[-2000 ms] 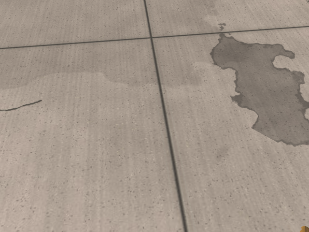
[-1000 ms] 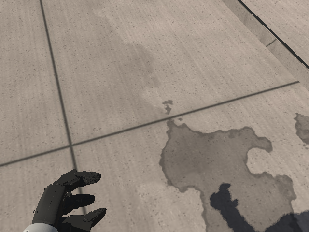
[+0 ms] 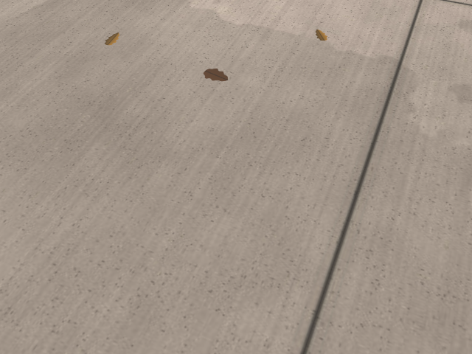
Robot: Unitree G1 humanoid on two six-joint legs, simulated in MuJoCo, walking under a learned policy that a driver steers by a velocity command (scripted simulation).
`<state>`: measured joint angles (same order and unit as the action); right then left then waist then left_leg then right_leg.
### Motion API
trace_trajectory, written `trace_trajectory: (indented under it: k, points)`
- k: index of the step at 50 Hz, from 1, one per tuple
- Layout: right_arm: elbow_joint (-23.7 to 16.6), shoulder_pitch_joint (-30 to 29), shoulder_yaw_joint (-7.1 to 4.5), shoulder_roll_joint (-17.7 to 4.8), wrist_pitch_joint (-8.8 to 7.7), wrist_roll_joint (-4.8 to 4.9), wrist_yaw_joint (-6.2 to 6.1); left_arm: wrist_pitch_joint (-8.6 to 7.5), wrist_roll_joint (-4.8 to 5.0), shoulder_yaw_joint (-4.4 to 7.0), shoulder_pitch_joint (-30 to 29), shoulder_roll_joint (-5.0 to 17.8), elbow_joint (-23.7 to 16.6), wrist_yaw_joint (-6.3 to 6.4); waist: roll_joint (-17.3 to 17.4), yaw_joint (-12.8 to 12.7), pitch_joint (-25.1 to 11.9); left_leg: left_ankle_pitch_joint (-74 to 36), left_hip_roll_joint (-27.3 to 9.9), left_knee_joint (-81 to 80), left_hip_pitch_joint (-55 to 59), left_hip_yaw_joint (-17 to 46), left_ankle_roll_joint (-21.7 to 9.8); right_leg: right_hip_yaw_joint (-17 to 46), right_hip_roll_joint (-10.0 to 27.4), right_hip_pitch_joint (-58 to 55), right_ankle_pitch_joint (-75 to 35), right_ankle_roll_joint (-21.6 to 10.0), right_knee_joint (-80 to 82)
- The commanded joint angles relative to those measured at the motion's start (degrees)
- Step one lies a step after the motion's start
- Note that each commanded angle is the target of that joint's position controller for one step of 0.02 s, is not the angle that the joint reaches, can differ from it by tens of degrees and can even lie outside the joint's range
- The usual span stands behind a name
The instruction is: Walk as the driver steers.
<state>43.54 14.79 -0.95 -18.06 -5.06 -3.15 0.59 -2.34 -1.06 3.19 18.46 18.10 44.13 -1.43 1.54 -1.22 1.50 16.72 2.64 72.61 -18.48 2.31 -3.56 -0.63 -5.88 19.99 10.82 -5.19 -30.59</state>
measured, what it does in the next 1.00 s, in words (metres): walks ahead, turning right: left foot, then right foot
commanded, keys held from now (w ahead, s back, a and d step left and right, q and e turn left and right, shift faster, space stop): w+e+shift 0.88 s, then w+q+shift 0.12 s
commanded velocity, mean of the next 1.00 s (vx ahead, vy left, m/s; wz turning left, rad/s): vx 1.00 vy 0.00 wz -0.83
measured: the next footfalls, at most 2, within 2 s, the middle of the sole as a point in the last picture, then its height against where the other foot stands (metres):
left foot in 0.30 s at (220, 345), level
right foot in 0.76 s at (339, 255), level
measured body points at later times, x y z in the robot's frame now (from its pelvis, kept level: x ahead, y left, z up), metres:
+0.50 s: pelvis +0.47 -0.02 +0.01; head +0.49 -0.03 +0.46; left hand +0.72 +0.19 -0.09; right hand +0.42 -0.33 -0.09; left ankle +0.48 +0.11 -0.73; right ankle +0.40 -0.10 -0.63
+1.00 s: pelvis +0.85 -0.28 +0.01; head +0.88 -0.29 +0.45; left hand +1.07 -0.08 -0.12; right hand +0.82 -0.59 -0.06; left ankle +1.10 -0.28 -0.66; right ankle +0.78 -0.24 -0.73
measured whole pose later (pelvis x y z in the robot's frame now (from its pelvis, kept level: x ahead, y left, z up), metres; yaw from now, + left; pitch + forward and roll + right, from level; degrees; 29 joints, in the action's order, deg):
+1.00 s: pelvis +0.85 -0.28 +0.01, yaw -50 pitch +0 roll -2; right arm 34.0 5.3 1.1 -14.4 -3.4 -3.0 1.2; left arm -3.3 -0.5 3.2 25.7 18.5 47.5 -0.7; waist 0.0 -2.7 2.4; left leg 8.2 -9.3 51.5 -41.1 3.0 2.1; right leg 5.2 -12.9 2.3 16.1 -10.1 -18.9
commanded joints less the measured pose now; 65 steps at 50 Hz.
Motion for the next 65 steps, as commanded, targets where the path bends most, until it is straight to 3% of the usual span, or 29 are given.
trace_trajectory:
  k: [1,6,10,14,15,16,17,18,20,25,32,34,36,37,38,39,40,42,45,48,52,54,56,58,59,60,61,62,65]
  points:
    - [-7.9,-3.8,0.24,-4.0,-0.13,-1.51,0.58,-1.02,0.49,1.47,5.9,5.8,0.1,0.27,-2.3,1.8,0.7,0.7,-6.2,-4.8,-19.3,3.0,2.3,28.2,13.1,-11.3,10.7,-10.7,19.1]
    - [-13.6,-16.6,2.15,-2.5,0.66,0.17,1.72,-2.07,1.02,2.73,5.8,8.0,-0.4,0.29,-3.6,0.1,5.8,-12.3,-6.3,-28.0,-14.3,-1.8,6.3,21.8,8.3,0.8,0.9,-10.7,25.5]
    - [-14.7,-20.7,2.15,-2.6,0.35,1.27,1.47,-2.44,2.13,3.71,8.7,9.5,0.5,0.10,-4.3,-3.0,2.6,-23.8,-3.8,-38.8,-5.6,-2.3,5.5,22.0,9.0,-4.9,-16.6,-7.2,22.9]
    - [-11.4,-8.3,-0.30,-7.4,-0.30,1.28,-0.49,-1.93,1.34,4.50,8.1,12.7,0.8,0.92,-3.5,3.1,-7.7,-10.8,-0.3,-43.8,11.5,-2.4,3.2,20.9,8.0,-13.4,-39.2,-3.0,1.1]
    - [-9.0,2.7,-1.53,-9.5,-0.58,0.98,-1.61,-2.29,1.13,4.47,5.4,12.6,0.1,0.68,-3.1,9.1,-13.0,-6.8,-4.5,-42.2,25.2,0.6,1.9,19.8,5.7,-6.2,-34.2,-1.9,-13.0]
    - [-7.4,16.2,-3.27,-13.7,-0.68,-0.43,-2.97,-3.06,0.63,2.57,4.2,5.7,-1.6,0.85,4.6,13.3,-22.2,15.1,-18.7,-42.7,38.9,14.6,0.3,15.2,2.8,2.4,-9.9,-2.4,-32.5]
    - [-7.9,11.0,-4.16,-17.8,-0.11,-1.16,-2.59,-2.76,3.41,0.78,10.4,0.7,-5.4,0.70,23.6,5.8,-29.0,29.2,-31.8,-55.8,46.1,48.3,-5.5,9.2,-1.8,18.0,18.0,-0.9,-47.3]
    - [-8.8,5.4,-4.08,-12.4,0.44,-0.68,-2.31,-1.52,1.67,0.84,6.7,4.8,-3.3,1.27,13.2,5.9,-20.0,34.2,-29.0,-57.3,39.1,46.3,-6.5,7.5,4.1,25.2,12.0,-1.6,-50.9]
    - [-7.3,2.9,-2.29,-4.7,0.38,-0.40,-1.83,-0.48,-0.04,1.17,-2.1,5.6,-3.6,0.13,0.5,6.2,-6.6,12.4,-23.6,-56.9,25.2,25.7,-5.0,5.5,8.1,24.9,6.2,-0.9,-46.2]
    - [-1.0,6.2,-1.76,-2.2,-1.76,2.02,-0.73,2.79,-0.98,-0.36,-10.5,0.9,-9.2,-2.58,3.6,1.9,0.3,-14.2,-19.9,-61.4,16.7,3.8,-1.9,3.8,12.4,27.4,4.0,0.3,-42.2]
    - [1.8,6.4,-2.71,-7.0,-2.60,1.81,-1.03,2.42,-0.58,-1.94,-21.5,1.7,-13.5,-4.81,0.3,0.3,5.6,-48.8,-13.4,-64.3,13.3,-18.0,2.3,-9.2,6.1,12.0,-12.7,-3.3,-15.2]
    - [1.6,8.1,-3.62,-10.7,-1.44,1.84,-1.76,2.17,-0.52,-1.24,-16.6,3.7,-11.7,-4.16,3.3,-3.0,1.0,-71.8,-15.1,-53.9,19.2,-18.2,3.0,-11.3,2.0,5.0,-8.2,-5.1,-13.6]
    - [0.0,4.4,-4.47,-13.6,0.63,1.37,-2.23,1.82,-0.54,0.98,1.8,7.8,-6.5,-2.84,4.7,-12.6,-8.1,-77.8,-17.8,-29.5,15.4,-16.3,1.9,-8.2,-0.5,-15.1,-2.5,-8.2,-12.4]
    - [-0.7,3.5,-4.44,-12.8,1.24,0.85,-1.81,1.77,-0.36,2.81,11.5,10.4,-2.6,-1.37,0.9,-15.4,-11.8,-58.1,-15.2,-10.1,5.0,-16.0,2.2,-3.6,-0.6,-30.0,0.4,-9.8,-8.5]
    - [-2.3,3.2,-2.82,-5.4,1.10,0.05,-0.67,2.67,1.17,4.47,7.1,15.0,-2.6,0.13,-13.4,-9.4,-7.1,4.9,-3.5,13.5,-12.2,-15.6,4.0,11.3,7.9,-34.3,-0.7,-12.0,-5.5]
    - [-9.5,6.7,-2.29,-5.9,0.04,1.48,-0.79,3.54,-0.82,5.38,3.7,21.0,-6.3,0.03,-16.4,-4.6,-19.1,12.9,0.3,27.0,-30.4,-3.5,5.8,43.5,19.7,-49.1,3.9,-24.2,5.4]
    - [-10.3,0.8,-1.97,-8.1,-1.48,0.87,-0.76,3.63,-0.32,5.38,5.1,18.1,-7.0,0.73,-4.6,-7.2,-17.5,7.2,-3.4,22.7,-33.8,3.0,5.3,49.0,21.0,-45.3,12.2,-22.8,13.9]
    - [-9.8,-2.1,-1.26,-7.0,-1.90,0.50,-0.97,2.03,-0.02,4.05,2.4,12.9,-4.2,1.61,3.4,-1.2,-2.5,4.5,-7.7,9.2,-28.6,2.9,5.4,40.3,16.9,-24.8,4.6,-18.5,16.8]
    - [-8.3,1.4,-0.81,-5.6,1.74,-1.25,-0.86,-0.62,0.29,2.08,-0.7,8.7,-4.0,1.77,4.3,4.7,0.8,8.3,-10.7,-2.5,-18.1,2.0,7.4,27.8,11.6,-7.4,-5.1,-16.5,17.7]
    - [-11.6,-7.7,1.04,-0.8,1.93,-0.20,0.56,-2.82,0.42,1.50,0.2,7.0,-2.2,1.08,1.1,2.5,4.3,-7.7,-12.0,-20.4,-13.7,-2.3,6.5,17.5,7.1,0.2,-10.3,-13.0,22.7]
    - [-11.8,-14.4,1.03,-0.6,1.57,2.54,1.82,-4.76,1.46,1.56,5.0,8.0,0.3,-0.05,-1.2,-2.6,4.5,-30.7,-9.4,-36.8,-6.9,-5.5,1.1,11.5,9.1,-7.0,-18.5,-7.6,29.2]
    - [-11.4,-15.9,0.33,-2.1,1.54,2.32,1.84,-4.65,0.69,1.51,6.9,9.0,2.0,0.48,-1.0,-3.3,4.5,-27.9,-6.8,-41.0,-10.6,-7.4,-1.2,7.5,10.6,-18.9,-30.7,-5.5,27.9]
    - [-10.4,-13.7,-0.65,-4.0,1.36,2.08,1.73,-4.22,-0.38,1.79,7.6,11.1,2.9,1.65,-4.2,-1.5,0.6,-19.6,-1.9,-41.2,-8.1,-9.4,-3.0,3.9,12.8,-27.3,-54.5,-3.2,20.2]
    - [-5.8,1.0,-1.99,-6.4,1.22,1.58,0.87,-2.74,-1.96,1.81,6.6,11.7,3.5,2.86,-6.6,5.7,-6.4,-12.9,2.5,-41.4,4.2,-8.8,-4.8,2.8,13.8,-29.2,-70.5,-1.2,-0.5]
    - [-2.2,12.5,-2.63,-7.5,0.96,0.94,0.21,-2.29,-1.76,1.52,3.4,11.1,3.0,3.23,-5.5,12.1,-9.9,-17.5,-0.3,-44.9,16.4,-6.6,-6.0,0.7,11.6,-22.3,-63.3,-0.1,-17.0]
    - [-1.2,17.8,-4.63,-15.0,0.88,-0.71,-0.52,-2.51,0.53,-0.16,8.6,4.0,0.4,2.69,9.8,8.9,-18.4,-30.4,-17.9,-38.5,38.6,15.8,-14.4,-1.1,3.3,0.4,-21.8,3.7,-48.0]
    - [-0.7,18.3,-4.80,-13.5,1.18,0.54,0.50,-3.12,1.73,-0.54,12.0,4.2,1.2,2.74,11.5,8.1,-29.7,-45.7,-27.0,-44.2,48.1,39.2,-20.1,5.4,-5.2,12.5,20.0,3.8,-61.2]
    - [-1.8,12.3,-4.75,-11.4,1.14,2.00,0.37,-3.20,1.12,-0.82,5.5,5.1,-0.1,3.30,2.6,6.8,-23.9,-47.9,-24.3,-44.6,40.7,31.2,-18.3,10.0,-0.1,15.0,14.0,2.9,-61.1]
    - [-0.6,5.0,-1.86,-2.8,0.80,2.81,0.15,-2.12,-0.93,-1.81,-1.5,4.3,-1.8,1.98,-3.2,1.9,-4.3,-50.0,-18.0,-52.6,14.9,14.5,-12.4,6.2,5.9,13.3,11.4,3.1,-46.1]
